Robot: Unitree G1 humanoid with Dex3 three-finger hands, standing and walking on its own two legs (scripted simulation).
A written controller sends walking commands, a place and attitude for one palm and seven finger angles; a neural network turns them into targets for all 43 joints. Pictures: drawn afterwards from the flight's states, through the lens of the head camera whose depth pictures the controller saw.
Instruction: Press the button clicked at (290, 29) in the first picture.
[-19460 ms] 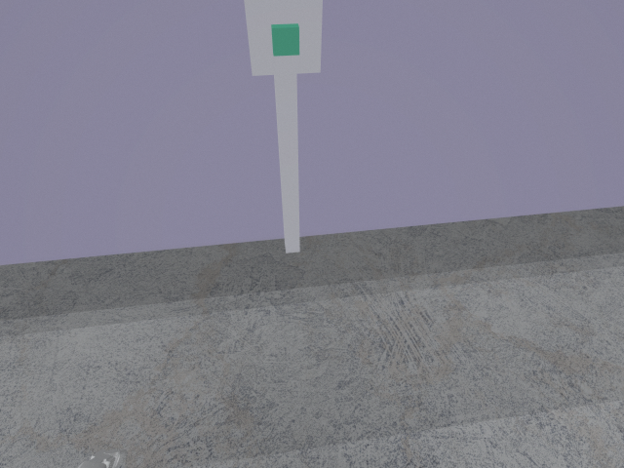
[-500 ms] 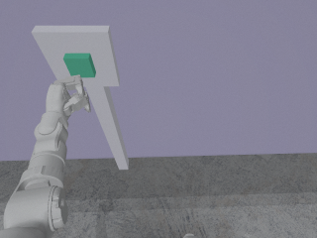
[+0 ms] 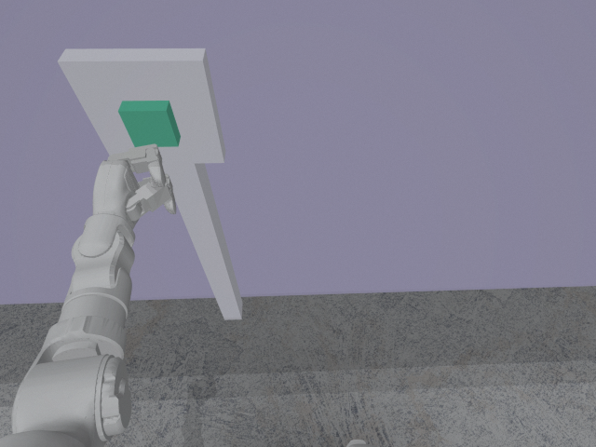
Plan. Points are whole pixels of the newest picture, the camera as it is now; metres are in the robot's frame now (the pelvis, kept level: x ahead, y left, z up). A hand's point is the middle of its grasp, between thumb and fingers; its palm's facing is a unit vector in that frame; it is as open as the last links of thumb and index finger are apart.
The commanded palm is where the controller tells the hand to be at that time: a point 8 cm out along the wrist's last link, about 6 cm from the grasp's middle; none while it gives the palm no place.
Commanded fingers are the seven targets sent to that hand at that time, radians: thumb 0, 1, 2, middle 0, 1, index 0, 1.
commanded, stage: aim a knuckle at the button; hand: left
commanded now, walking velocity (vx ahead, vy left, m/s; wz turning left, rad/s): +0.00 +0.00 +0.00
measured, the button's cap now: (151, 123) +0.53 +0.21 +0.13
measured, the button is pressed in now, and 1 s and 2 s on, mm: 0 4 10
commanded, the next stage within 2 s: press the button with the knuckle in 0.18 s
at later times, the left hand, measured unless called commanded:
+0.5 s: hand (168, 183) +0.44 +0.18 +0.10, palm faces +0.04 -1.00 -0.01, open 3.1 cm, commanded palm +0.42 +0.23 +0.10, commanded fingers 0.00 0.90 0.90 -1.30 -1.50 -1.30 -1.50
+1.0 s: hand (167, 166) +0.48 +0.19 +0.10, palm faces +0.03 -1.00 -0.01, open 3.0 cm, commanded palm +0.46 +0.24 +0.10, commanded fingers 0.00 0.90 0.90 -1.30 -1.50 -1.30 -1.50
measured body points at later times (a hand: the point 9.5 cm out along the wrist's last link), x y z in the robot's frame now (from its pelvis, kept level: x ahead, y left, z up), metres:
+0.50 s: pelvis +0.00 -0.01 +0.00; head +0.06 -0.01 +0.44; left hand +0.44 +0.23 +0.10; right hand +0.07 -0.27 -0.12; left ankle -0.02 +0.10 -0.71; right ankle +0.02 -0.12 -0.71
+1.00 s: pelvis +0.00 +0.00 -0.01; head +0.08 +0.00 +0.43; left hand +0.47 +0.24 +0.10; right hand +0.01 -0.27 -0.12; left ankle -0.02 +0.10 -0.71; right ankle +0.02 -0.12 -0.71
